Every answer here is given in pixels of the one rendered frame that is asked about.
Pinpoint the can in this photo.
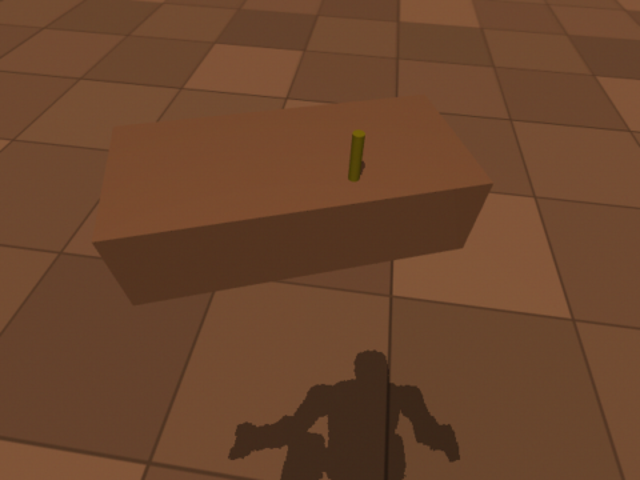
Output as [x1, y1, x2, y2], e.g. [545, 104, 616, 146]
[348, 130, 365, 182]

